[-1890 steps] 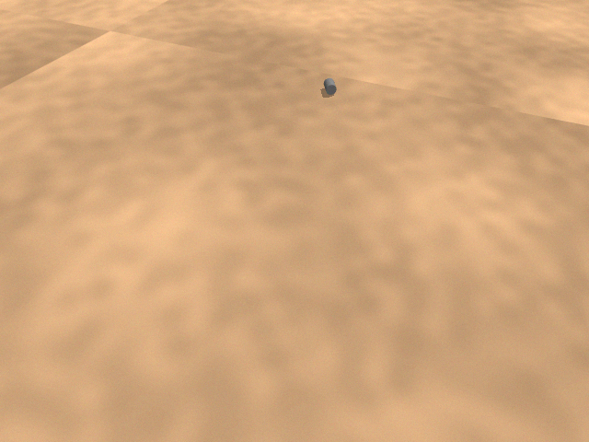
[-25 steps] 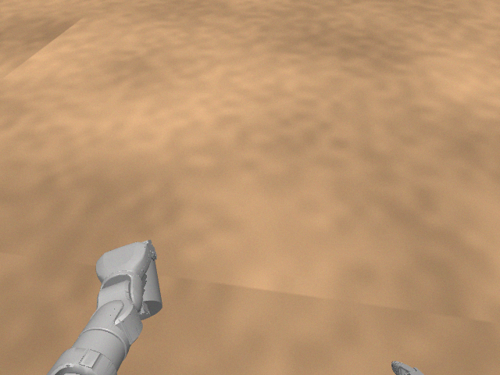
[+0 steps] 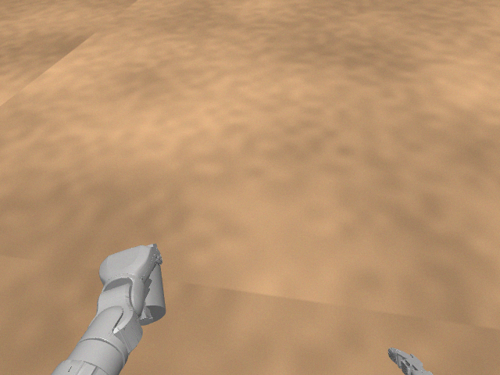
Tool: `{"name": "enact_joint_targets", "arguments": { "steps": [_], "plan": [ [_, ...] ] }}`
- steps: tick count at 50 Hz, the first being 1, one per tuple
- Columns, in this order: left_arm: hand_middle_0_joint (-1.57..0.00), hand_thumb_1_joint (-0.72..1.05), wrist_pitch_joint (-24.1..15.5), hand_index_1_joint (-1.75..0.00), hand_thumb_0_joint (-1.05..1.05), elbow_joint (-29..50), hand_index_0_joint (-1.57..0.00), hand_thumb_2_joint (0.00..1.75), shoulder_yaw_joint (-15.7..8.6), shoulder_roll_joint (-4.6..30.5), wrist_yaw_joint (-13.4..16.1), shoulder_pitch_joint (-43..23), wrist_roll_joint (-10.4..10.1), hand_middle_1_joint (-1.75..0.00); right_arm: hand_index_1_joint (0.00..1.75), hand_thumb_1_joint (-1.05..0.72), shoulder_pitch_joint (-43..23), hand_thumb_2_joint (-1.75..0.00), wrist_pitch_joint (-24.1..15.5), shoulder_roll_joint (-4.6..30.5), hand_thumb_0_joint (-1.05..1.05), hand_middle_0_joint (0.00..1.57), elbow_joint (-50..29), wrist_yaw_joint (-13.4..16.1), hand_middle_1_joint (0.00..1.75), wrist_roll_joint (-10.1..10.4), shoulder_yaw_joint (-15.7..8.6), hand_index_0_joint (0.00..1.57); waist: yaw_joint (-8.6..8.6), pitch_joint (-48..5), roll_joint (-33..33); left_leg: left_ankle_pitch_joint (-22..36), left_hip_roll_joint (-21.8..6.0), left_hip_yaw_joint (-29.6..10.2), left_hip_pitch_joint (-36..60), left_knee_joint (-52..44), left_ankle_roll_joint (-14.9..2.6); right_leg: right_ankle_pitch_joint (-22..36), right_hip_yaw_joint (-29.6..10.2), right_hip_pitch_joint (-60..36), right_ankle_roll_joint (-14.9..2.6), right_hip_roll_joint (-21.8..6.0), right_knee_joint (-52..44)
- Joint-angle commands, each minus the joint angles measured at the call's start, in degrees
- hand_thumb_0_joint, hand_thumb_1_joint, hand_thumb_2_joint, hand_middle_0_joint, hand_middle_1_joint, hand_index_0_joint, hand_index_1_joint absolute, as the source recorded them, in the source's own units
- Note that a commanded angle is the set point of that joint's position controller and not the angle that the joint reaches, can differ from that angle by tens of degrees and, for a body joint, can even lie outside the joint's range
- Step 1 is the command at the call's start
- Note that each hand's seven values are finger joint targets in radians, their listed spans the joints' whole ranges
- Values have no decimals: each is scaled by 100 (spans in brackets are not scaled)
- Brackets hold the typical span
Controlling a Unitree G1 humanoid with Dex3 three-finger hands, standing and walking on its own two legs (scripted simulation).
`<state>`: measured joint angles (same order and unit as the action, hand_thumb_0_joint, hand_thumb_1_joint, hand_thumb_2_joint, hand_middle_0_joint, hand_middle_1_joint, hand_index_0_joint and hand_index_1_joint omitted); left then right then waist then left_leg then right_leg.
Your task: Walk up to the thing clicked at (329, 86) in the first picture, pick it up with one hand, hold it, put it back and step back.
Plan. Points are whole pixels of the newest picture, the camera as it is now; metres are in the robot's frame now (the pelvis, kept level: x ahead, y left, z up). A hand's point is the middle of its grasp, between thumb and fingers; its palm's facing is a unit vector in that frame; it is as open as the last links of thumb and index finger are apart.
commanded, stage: hold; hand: left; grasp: from above
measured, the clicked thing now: (143, 291) +0.31 +0.22 -0.07
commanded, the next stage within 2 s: crouch in 1.08 s
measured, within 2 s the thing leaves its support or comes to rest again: neither
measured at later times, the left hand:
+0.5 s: hand (132, 289) +0.29 +0.22 -0.02, palm faces -0.39 -0.17 -0.91, open 12.1 cm
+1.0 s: hand (129, 278) +0.31 +0.23 -0.02, palm faces -0.40 -0.16 -0.90, open 12.1 cm
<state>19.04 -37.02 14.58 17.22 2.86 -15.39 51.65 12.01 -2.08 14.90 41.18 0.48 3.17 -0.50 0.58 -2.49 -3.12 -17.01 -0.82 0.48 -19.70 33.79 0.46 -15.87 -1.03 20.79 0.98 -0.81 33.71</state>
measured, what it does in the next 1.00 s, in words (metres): stands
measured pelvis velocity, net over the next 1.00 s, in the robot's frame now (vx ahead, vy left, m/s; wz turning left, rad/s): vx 0.01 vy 0.00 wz -0.01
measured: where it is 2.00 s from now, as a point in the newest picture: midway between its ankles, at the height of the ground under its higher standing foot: outside the picture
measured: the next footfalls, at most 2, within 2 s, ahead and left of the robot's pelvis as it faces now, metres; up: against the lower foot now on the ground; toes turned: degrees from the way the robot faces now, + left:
none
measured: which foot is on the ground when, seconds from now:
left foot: down 0.00-1.00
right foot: down 0.00-1.00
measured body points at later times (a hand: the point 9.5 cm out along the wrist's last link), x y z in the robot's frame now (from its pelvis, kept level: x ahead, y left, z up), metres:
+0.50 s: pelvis +0.00 +0.00 +0.00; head +0.00 -0.03 +0.45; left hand +0.31 +0.23 +0.03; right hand +0.15 -0.25 -0.11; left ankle +0.00 +0.12 -0.73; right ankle +0.02 -0.13 -0.73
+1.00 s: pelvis +0.01 +0.00 +0.01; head +0.02 -0.02 +0.46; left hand +0.33 +0.23 +0.03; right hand +0.15 -0.24 -0.11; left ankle +0.00 +0.12 -0.73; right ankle +0.02 -0.13 -0.73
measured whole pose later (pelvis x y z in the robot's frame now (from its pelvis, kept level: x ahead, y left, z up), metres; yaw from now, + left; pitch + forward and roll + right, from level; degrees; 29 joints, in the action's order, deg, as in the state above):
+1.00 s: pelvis +0.01 +0.00 +0.01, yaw -1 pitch +2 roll +0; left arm 16.6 -33.5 13.1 20.0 -2.8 -15.7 52.9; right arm 12.1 -1.4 14.7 40.2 1.1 3.7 -0.6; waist -0.7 -1.6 -3.2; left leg -15.5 -0.8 1.1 -15.4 29.1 0.2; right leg -14.2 -1.6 16.7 1.1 -0.8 29.0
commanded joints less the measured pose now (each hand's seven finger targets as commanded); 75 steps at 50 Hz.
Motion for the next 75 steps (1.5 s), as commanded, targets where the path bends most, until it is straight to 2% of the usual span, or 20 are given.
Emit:
{"name": "enact_joint_targets", "arguments": {
  "steps": [1, 3, 15, 33, 35, 37, 42, 45, 46, 50, 54, 56, 57, 59, 60, 66, 69, 70, 72, 75],
  "plan": [
    [-97, 47, 6, -78, 0, 1242, -92, 103, -371, 1009, 161, -1841, 204, -72, 30, -90, -459, -90, -275, 666, 0, 20, -820, 61, 30, -4, -224, 20, 13, -1303, 251, 1088, 177, 8, 559, -505, -69, 929, 88, -564, -110, 214, -515],
    [-98, 48, 9, -77, 0, 1402, -93, 102, -474, 1133, 137, -1837, 175, -72, 30, -90, -493, -90, -273, 666, 0, 20, -832, 69, 30, -3, -222, 20, -40, -1422, 266, 1187, 190, 42, 637, -497, -94, 1048, 80, -674, -89, 192, -543],
    [-97, 47, -6, -78, 0, 1603, -92, 101, -500, 1207, -124, -1670, 180, -72, 30, -90, -649, -90, -272, 650, 0, 20, -983, 103, 30, 28, -180, 20, -79, -1158, 308, 853, 200, 74, 668, -697, -105, 674, 66, -683, -91, 192, -738],
    [-97, 47, -112, -78, 0, 1514, -92, 103, -564, 1342, -428, -1808, 236, -73, 30, -90, -574, -90, -280, 632, 0, 20, -951, 141, 30, 38, -189, 20, -71, -1189, 290, 1320, 173, 91, 882, -763, -112, 1097, 92, -780, -113, 219, -760],
    [-97, 48, -182, -81, 0, 1540, -92, 104, -721, 1507, -408, -1918, 230, -76, 30, -90, -547, -90, -280, 621, 0, 20, -940, 152, 30, 37, -192, 20, -131, -1267, 193, 1364, 176, 86, 882, -760, -99, 1119, 93, -793, -123, 221, -768],
    [-98, 48, -215, -81, 0, 1637, -93, 105, -571, 1354, -403, -1891, 229, -75, 30, -90, -534, -90, -283, 616, 0, 20, -963, 143, 30, 28, -193, 20, -86, -1319, 213, 1389, 177, 92, 916, -753, -113, 1173, 79, -809, -118, 215, -759],
    [-97, 47, -230, -77, 0, 1649, -92, 103, -734, 1523, -348, -2001, 311, -72, 30, -90, -482, -90, -237, 633, 0, 20, -938, 140, 30, 41, -240, 20, -140, -1421, 93, 1674, 157, 94, 1031, -755, -82, 1419, 110, -909, -136, 243, -730],
    [-95, 46, -248, -77, 0, 1465, -91, 99, -575, 1344, -332, -2031, 292, -73, 30, -90, -410, -90, -233, 644, 0, 20, -903, 127, 30, 34, -237, 20, -55, -1261, 244, 1563, 157, 97, 939, -756, -104, 1358, 88, -827, -129, 230, -775],
    [-95, 46, -246, -78, 0, 1444, -91, 101, -618, 1381, -340, -1945, 264, -73, 30, -90, -430, -90, -234, 651, 0, 20, -906, 130, 30, 45, -245, 20, -144, -1298, 180, 1582, 153, 97, 948, -764, -89, 1334, 106, -866, -137, 234, -766],
    [-97, 47, -220, -78, 0, 1581, -92, 104, -698, 1460, -356, -1945, 270, -73, 30, -90, -458, -90, -199, 665, 0, 20, -950, 105, 30, 36, -270, 20, -194, -1419, 90, 1824, 153, 105, 1035, -771, -83, 1555, 125, -1017, -147, 230, -752],
    [-96, 45, -180, -77, 0, 1402, -91, 102, -553, 1270, -373, -1771, 253, -72, 30, -90, -436, -90, -166, 662, 0, 20, -962, 92, 30, 26, -273, 20, -114, -1226, 212, 1706, 140, 81, 986, -815, -82, 1447, 142, -932, -152, 238, -792],
    [-95, 43, -208, -77, 0, 1365, -90, 103, -699, 1440, -353, -1794, 265, -72, 30, -90, -392, -90, -156, 684, 0, 20, -939, 87, 30, 15, -274, 20, -136, -1283, 210, 1791, 133, 86, 994, -798, -78, 1492, 141, -981, -157, 235, -769],
    [-95, 44, -226, -79, 0, 1555, -90, 104, -635, 1403, -353, -1967, 278, -73, 30, -90, -429, -90, -153, 662, 0, 20, -970, 85, 30, 20, -272, 20, -146, -1353, 91, 1761, 149, 94, 1044, -803, -74, 1497, 126, -973, -157, 225, -769],
    [-94, 51, -229, -86, 0, 1487, -95, 96, -688, 1442, -315, -2054, 325, -80, 30, -91, -368, -91, -144, 683, 0, 20, -951, 79, 30, 13, -279, 20, -112, -1378, 173, 1786, 149, 106, 1070, -780, -95, 1532, 122, -985, -148, 219, -792],
    [-86, 43, -240, -80, 0, 1560, -87, 91, -726, 1456, -284, -2020, 288, -80, 30, -87, -371, -89, -143, 696, 0, 20, -965, 76, 30, 9, -274, 20, -124, -1426, 125, 1824, 145, 108, 1083, -796, -82, 1557, 114, -1017, -161, 222, -776],
    [-83, 39, -324, -81, 0, 831, -83, 95, -576, 1127, -85, -1763, 325, -80, 30, -87, -282, -90, -110, 679, 0, 20, -928, 39, 30, 4, -270, 20, -12, -915, 429, 1335, 155, 127, 816, -808, -118, 1128, 128, -674, -150, 203, -843],
    [-85, 41, -463, -81, 0, 375, -84, 95, -608, 1059, 218, -1848, 372, -80, 30, -87, -221, -89, -112, 673, 0, 20, -876, -4, 30, -20, -283, 20, 32, -732, 569, 1008, 185, 145, 517, -686, -129, 850, 111, -462, -122, 169, -812],
    [-86, 42, -500, -80, 0, 23, -85, 94, -508, 943, 335, -1885, 410, -79, 30, -87, -165, -90, -111, 681, 0, 20, -838, -30, 30, -29, -285, 20, 133, -629, 661, 912, 199, 156, 393, -609, -137, 787, 97, -359, -111, 150, -774],
    [-86, 44, -613, -80, 0, -315, -86, 93, -644, 1056, 625, -2025, 451, -80, 30, -87, -69, -89, -102, 705, 0, 20, -734, -70, 30, -53, -327, 20, 114, -702, 542, 797, 210, 166, 126, -410, -104, 673, 93, -212, -126, 139, -576],
    [-84, 43, -844, -80, 0, -585, -85, 89, -642, 1019, 1073, -2771, 563, -81, 30, -88, 223, -89, -88, 752, 0, 20, -514, -113, 30, -113, -418, 20, 295, -1273, 221, 916, 158, 202, -213, 226, -51, 822, 52, 385, -172, 177, 114]
  ]
}}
